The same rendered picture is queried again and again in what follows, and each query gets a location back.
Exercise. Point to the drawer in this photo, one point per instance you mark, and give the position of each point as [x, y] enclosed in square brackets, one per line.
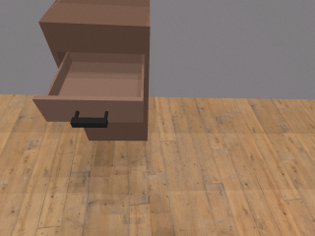
[93, 83]

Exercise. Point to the cabinet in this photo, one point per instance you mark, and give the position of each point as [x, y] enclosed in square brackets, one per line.
[103, 26]

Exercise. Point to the handle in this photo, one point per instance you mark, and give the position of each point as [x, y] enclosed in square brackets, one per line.
[89, 122]

